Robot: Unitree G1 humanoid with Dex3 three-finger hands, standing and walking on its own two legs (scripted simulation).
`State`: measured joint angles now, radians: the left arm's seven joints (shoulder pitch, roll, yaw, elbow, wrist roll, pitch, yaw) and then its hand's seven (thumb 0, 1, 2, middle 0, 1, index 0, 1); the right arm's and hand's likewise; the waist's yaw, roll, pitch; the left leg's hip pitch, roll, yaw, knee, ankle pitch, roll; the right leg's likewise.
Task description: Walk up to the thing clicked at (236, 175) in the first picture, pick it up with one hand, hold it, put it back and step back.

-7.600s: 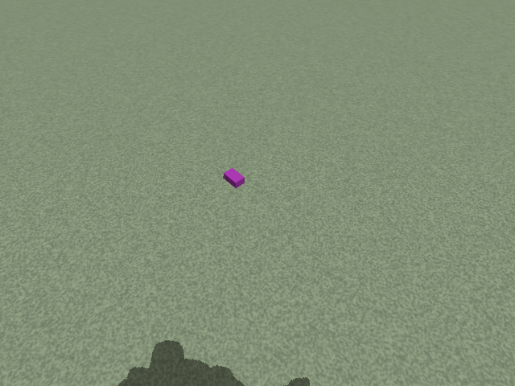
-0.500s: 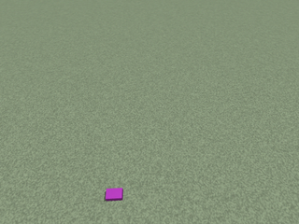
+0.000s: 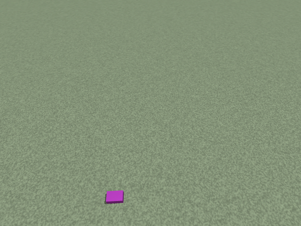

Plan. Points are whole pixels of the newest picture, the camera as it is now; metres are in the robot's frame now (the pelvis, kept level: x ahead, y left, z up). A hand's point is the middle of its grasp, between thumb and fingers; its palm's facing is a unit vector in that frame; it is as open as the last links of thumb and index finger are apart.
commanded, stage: stand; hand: left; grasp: from above
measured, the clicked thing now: (115, 197) +0.44 +0.25 -0.76
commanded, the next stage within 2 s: rise first in 0.94 s
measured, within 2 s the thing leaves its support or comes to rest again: neither
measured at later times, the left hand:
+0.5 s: hand out of the picture +0.06 +0.26 -0.16, palm faces -0.01 -0.94 -0.35, open 7.3 cm
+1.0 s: hand out of the picture +0.08 +0.26 -0.16, palm faces -0.02 -0.94 -0.35, open 7.3 cm
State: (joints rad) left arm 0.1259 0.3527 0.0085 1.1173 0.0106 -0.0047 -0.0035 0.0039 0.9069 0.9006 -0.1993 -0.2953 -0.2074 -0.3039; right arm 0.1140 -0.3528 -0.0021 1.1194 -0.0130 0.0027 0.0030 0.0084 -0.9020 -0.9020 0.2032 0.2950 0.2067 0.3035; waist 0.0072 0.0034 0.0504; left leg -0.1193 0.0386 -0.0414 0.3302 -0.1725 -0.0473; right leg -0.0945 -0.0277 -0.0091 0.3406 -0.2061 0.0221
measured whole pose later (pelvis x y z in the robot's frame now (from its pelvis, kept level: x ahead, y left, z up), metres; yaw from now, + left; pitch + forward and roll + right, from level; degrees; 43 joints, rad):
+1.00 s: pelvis +0.01 +0.01 +0.00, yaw +0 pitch -2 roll +0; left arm 0.13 0.35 0.01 1.11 0.01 -0.01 0.00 0.00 0.91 0.90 -0.20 -0.30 -0.21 -0.30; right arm 0.11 -0.35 0.00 1.11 -0.01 0.00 0.00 0.01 -0.90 -0.90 0.20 0.30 0.21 0.30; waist 0.01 0.00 0.06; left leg -0.12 0.03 -0.04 0.34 -0.19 -0.04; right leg -0.09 -0.03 -0.01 0.33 -0.22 0.03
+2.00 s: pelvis -0.02 +0.02 -0.12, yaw -1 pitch +20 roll -2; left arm 0.24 0.33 0.15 0.45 0.28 0.20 0.00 0.00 -0.49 0.93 -0.15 -0.97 -0.15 -0.98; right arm 0.17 -0.23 -0.04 0.54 -0.01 -0.15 -0.01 0.01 -0.91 -0.90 0.20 0.30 0.21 0.30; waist -0.02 0.00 -0.14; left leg -1.06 0.04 -0.07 1.26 -0.56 -0.04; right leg -1.01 -0.01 0.01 1.23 -0.57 0.04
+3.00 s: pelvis -0.10 +0.03 -0.42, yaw -7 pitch +32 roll -7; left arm -0.74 0.73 0.15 1.25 1.19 -0.29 0.31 0.00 -0.32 0.86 -0.27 -0.77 -0.27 -0.79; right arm 0.14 -0.27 -0.01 0.76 -0.09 -0.03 0.10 0.01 -0.89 -0.90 0.20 0.29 0.21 0.30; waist -0.13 -0.02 -0.09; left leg -2.21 -0.02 -0.17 2.29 -0.64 -0.05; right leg -2.12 0.03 0.00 2.22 -0.67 0.06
